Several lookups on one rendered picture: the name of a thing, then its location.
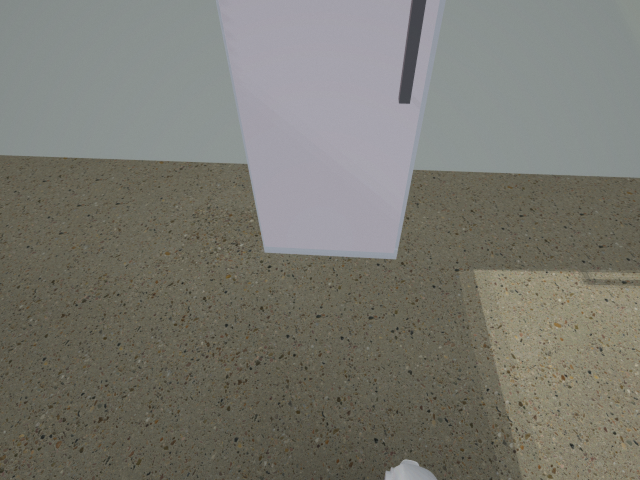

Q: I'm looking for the fridge door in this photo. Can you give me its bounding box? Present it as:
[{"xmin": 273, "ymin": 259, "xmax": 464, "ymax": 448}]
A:
[{"xmin": 218, "ymin": 0, "xmax": 440, "ymax": 253}]

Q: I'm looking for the handle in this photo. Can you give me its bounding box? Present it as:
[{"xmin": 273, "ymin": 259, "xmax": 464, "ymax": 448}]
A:
[{"xmin": 398, "ymin": 0, "xmax": 426, "ymax": 104}]

